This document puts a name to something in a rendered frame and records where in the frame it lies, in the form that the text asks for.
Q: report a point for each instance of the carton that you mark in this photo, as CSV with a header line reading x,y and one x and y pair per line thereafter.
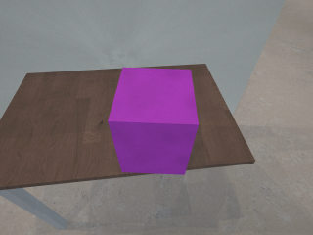
x,y
154,120

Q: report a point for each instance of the table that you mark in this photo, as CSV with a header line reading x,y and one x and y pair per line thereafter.
x,y
56,131

